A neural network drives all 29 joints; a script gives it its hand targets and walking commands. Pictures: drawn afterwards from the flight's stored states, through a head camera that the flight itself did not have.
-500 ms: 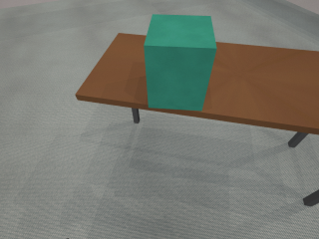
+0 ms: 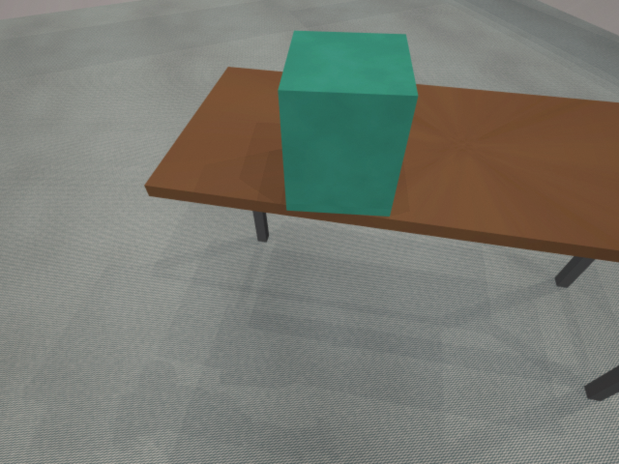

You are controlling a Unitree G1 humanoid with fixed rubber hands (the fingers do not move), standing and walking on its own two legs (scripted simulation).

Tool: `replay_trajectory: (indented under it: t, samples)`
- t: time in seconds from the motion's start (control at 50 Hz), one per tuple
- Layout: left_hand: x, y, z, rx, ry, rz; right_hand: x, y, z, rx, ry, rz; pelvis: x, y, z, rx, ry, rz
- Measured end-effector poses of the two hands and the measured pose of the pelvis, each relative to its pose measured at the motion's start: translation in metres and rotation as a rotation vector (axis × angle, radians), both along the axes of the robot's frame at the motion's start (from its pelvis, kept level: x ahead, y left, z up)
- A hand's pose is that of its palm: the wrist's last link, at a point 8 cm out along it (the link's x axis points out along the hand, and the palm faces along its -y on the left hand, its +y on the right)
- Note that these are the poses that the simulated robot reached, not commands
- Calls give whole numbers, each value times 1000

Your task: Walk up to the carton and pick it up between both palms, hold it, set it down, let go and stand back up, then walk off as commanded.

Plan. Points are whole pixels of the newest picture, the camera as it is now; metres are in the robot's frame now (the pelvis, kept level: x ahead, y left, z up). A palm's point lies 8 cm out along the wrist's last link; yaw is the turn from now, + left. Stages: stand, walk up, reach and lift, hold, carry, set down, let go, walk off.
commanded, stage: stand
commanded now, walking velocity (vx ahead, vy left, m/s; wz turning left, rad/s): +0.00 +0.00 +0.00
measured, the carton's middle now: (343, 126) +0.66 -0.05 +0.07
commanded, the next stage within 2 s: walk up in 0.18 s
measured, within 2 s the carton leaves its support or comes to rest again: neither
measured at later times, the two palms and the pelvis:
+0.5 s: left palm out of the picture +0.07 +0.30 -0.12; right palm out of the picture +0.06 -0.29 -0.12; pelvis +0.01 +0.01 -0.01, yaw -2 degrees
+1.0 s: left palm (119, 387) +0.25 +0.31 -0.12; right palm out of the picture +0.09 -0.29 -0.13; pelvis +0.12 +0.02 -0.02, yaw -9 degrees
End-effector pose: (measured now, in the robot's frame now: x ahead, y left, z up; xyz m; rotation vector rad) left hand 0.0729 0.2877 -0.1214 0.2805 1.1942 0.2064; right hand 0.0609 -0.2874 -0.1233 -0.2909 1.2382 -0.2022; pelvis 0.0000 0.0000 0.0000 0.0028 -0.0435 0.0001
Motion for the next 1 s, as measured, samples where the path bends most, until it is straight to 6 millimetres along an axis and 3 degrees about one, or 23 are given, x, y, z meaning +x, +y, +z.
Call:
replay_trajectory:
  t: [0.44,0.54,0.64,0.7,0.82,0.92,1.0]
  samples:
    - [1,5,0,-1,-7,-20,-1,-2,-2,9,-15,-13,3,2,-3,3,2,-22]
    - [-7,19,-2,1,4,-30,5,-8,1,-18,-43,-34,17,14,-9,-19,2,-31]
    - [-9,47,-13,6,62,-31,17,-1,8,-59,-79,-44,35,33,-16,-12,-13,-64]
    - [8,56,-17,15,90,-51,14,5,13,-75,-99,-73,47,39,-17,6,-9,-64]
    - [69,57,-7,5,19,-123,5,12,21,-73,-59,-121,72,39,-10,24,-21,-88]
    - [126,42,-1,8,-28,-206,11,8,13,-58,-52,-140,94,34,-14,31,-30,-122]
    - [176,24,4,28,-77,-271,27,-5,-6,-37,-61,-164,119,23,-24,32,-32,-151]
